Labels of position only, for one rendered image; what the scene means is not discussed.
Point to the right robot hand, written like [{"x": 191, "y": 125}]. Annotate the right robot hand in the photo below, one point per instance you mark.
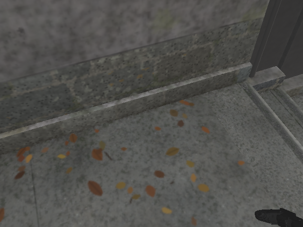
[{"x": 280, "y": 217}]

